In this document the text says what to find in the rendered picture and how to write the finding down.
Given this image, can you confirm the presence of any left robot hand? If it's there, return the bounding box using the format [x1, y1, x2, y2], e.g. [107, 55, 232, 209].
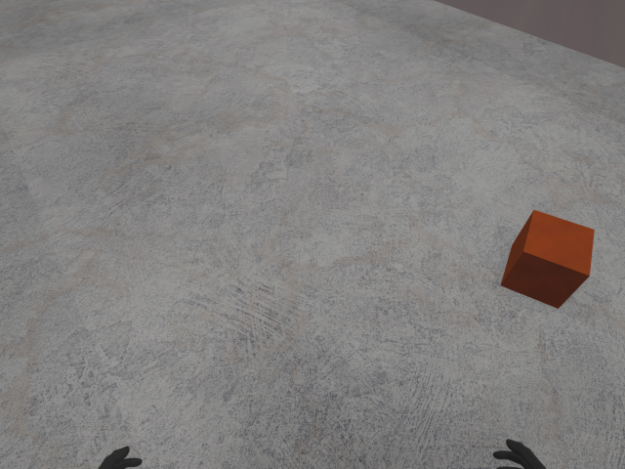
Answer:
[98, 447, 143, 469]

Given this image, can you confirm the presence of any right robot hand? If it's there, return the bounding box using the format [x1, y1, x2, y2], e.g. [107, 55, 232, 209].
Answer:
[493, 439, 546, 469]

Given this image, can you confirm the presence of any carton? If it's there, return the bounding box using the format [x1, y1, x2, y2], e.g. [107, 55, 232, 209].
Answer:
[501, 210, 595, 309]

